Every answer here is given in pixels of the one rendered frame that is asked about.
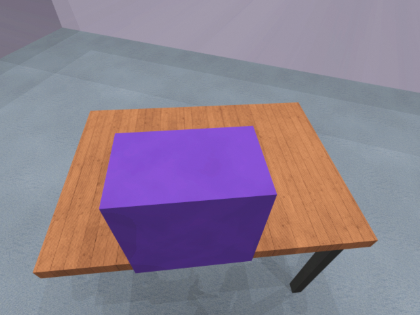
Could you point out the table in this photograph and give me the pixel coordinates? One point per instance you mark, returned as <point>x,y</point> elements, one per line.
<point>314,210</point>

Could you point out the carton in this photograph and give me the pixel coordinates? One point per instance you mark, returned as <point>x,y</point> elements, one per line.
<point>187,198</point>

